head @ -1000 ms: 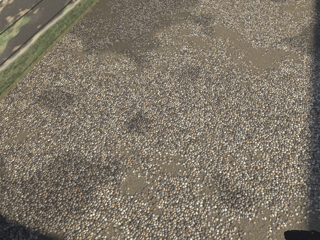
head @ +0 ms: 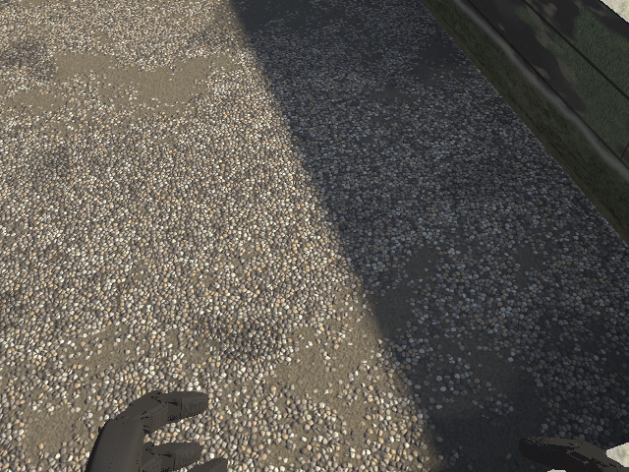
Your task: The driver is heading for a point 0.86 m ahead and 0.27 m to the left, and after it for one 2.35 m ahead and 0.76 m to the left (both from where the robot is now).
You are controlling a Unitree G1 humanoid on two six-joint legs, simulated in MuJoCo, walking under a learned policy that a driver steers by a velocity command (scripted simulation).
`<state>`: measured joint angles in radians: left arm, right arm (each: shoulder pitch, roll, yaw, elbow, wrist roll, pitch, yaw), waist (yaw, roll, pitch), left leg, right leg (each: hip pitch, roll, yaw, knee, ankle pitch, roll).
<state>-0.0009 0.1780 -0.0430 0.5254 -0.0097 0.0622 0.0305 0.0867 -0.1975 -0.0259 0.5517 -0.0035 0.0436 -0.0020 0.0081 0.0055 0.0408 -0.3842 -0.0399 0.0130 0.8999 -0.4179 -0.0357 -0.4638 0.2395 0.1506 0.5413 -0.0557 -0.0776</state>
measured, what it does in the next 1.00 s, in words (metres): steps on the spot, turning left: left foot, then right foot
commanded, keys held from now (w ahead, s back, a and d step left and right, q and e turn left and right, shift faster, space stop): w+q+shift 0.76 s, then w+shift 0.06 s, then w+e+shift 0.18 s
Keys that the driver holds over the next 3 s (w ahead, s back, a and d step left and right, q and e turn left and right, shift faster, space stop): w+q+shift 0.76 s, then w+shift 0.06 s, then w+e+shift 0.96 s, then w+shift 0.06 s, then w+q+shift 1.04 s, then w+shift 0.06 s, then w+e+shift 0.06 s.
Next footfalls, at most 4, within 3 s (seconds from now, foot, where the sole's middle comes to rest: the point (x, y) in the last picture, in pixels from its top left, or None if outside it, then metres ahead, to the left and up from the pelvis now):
0.04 left None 0.01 0.09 -0.75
0.26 right None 0.09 -0.15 -0.75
0.54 left None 0.02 0.14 -0.75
0.82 right None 0.11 -0.08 -0.75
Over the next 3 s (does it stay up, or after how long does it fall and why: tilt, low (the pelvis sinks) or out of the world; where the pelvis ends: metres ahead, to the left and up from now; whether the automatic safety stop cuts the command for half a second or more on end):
stays up -0.02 -0.11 0.00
